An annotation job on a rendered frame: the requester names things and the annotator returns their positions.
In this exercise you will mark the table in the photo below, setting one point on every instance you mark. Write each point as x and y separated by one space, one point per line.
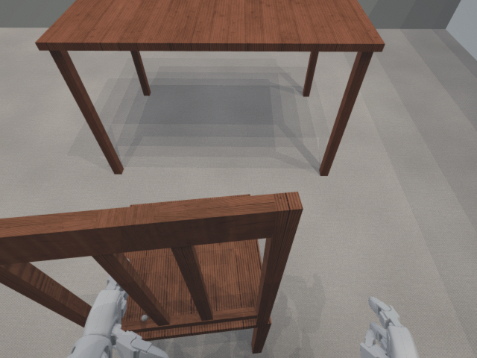
212 25

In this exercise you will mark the left robot forearm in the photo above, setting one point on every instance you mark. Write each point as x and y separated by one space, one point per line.
92 346

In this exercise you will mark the right robot hand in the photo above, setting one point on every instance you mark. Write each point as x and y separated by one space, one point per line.
396 342

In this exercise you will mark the chair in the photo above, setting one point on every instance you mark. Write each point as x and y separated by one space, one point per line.
195 266

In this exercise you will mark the left robot hand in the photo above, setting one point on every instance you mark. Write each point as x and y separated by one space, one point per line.
108 309

